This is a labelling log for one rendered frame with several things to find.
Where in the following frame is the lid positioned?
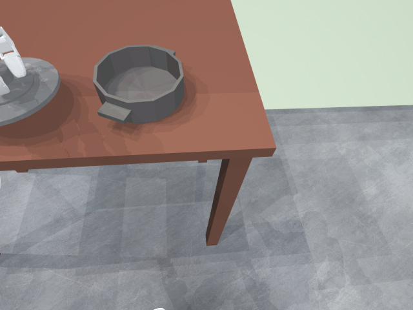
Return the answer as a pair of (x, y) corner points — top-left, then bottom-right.
(0, 57), (61, 126)

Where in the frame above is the table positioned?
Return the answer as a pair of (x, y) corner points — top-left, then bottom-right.
(0, 0), (276, 255)

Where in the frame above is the pot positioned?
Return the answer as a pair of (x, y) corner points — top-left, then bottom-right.
(93, 45), (184, 124)

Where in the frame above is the knob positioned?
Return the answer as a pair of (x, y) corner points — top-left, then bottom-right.
(0, 63), (14, 85)

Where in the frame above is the left robot hand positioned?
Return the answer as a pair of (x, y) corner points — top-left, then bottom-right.
(0, 27), (26, 95)

